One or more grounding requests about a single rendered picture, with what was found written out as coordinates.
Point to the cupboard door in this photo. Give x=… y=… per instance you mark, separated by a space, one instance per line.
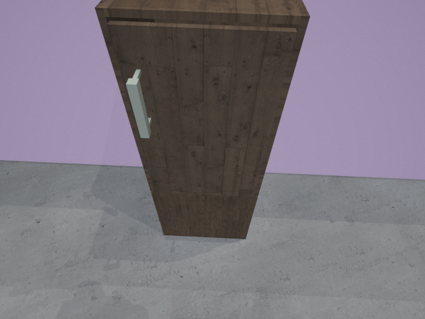
x=212 y=92

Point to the handle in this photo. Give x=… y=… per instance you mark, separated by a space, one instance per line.
x=138 y=105

